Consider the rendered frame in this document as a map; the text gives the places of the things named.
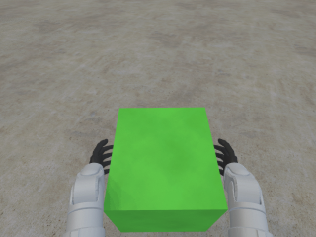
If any robot left forearm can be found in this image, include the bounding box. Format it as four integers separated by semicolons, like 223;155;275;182
61;163;106;237

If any carton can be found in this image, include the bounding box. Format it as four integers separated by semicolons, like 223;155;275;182
104;107;228;233

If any robot left hand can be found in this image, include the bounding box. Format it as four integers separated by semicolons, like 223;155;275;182
89;139;114;175

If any robot right forearm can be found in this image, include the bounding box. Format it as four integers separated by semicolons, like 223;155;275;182
223;162;274;237

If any robot right hand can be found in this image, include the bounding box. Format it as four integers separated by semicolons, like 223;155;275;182
213;138;238;176

